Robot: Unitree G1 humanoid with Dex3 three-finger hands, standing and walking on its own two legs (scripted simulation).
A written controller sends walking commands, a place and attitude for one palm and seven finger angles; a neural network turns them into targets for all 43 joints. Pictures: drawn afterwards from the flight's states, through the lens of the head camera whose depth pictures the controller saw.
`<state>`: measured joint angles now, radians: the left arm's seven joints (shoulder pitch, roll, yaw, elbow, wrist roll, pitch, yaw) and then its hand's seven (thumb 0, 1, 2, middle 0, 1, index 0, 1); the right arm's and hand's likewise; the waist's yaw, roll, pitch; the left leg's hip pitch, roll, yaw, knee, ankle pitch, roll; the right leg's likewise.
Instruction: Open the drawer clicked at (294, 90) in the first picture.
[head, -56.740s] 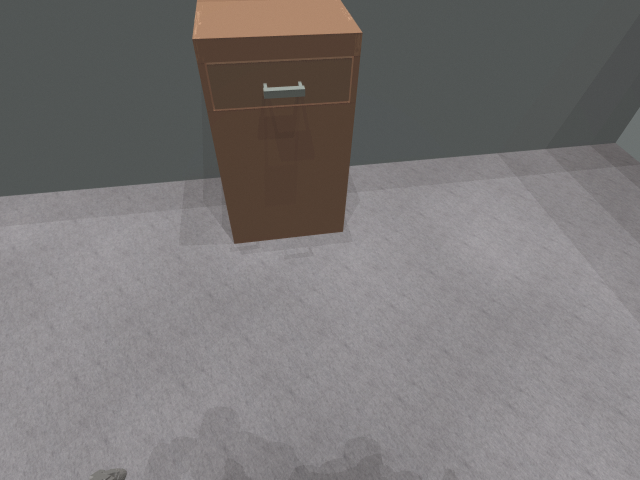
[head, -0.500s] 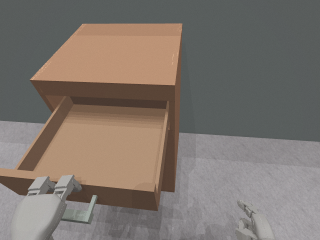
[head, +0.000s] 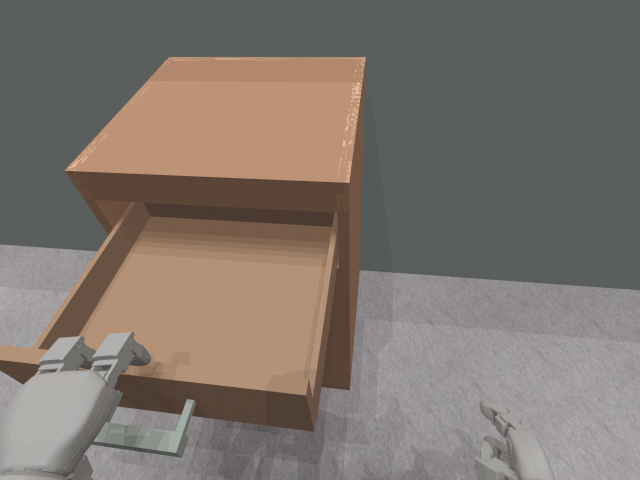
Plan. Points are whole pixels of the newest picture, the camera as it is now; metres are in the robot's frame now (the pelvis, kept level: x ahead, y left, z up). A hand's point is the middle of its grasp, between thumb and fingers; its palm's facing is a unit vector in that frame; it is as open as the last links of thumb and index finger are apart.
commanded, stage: lift the hand off the handle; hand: left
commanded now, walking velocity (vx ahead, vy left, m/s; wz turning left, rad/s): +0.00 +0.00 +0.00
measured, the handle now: (144, 420) +0.19 +0.27 -0.04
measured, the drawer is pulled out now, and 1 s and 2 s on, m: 0.30 0.30 0.30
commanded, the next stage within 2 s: draw the hand back to the body in 0.60 s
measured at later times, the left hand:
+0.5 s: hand (72, 409) +0.16 +0.27 +0.10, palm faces +0.03 -0.10 -0.99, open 13.9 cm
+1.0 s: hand (68, 403) +0.16 +0.27 +0.11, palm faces +0.05 -0.09 -0.99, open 13.9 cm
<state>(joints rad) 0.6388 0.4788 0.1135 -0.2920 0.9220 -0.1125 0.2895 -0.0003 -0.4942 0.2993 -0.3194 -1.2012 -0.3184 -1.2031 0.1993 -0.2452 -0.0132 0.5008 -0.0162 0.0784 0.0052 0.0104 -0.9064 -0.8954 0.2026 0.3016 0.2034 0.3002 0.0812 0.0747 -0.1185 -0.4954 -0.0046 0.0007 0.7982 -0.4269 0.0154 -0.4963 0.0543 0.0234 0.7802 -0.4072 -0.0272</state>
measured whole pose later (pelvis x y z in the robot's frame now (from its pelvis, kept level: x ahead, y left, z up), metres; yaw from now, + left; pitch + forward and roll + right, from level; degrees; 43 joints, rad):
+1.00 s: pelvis +0.00 +0.02 +0.02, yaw +0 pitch +3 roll -1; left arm 0.64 0.51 0.09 -0.47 0.86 -0.01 0.16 0.00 -0.49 0.30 -0.32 -1.20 -0.32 -1.20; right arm 0.20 -0.25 0.02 0.49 0.01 0.10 0.02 0.01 -0.91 -0.90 0.20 0.30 0.20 0.30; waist 0.10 0.10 -0.09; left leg -0.35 -0.02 0.01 0.66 -0.36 0.04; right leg -0.34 0.04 0.04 0.62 -0.33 0.00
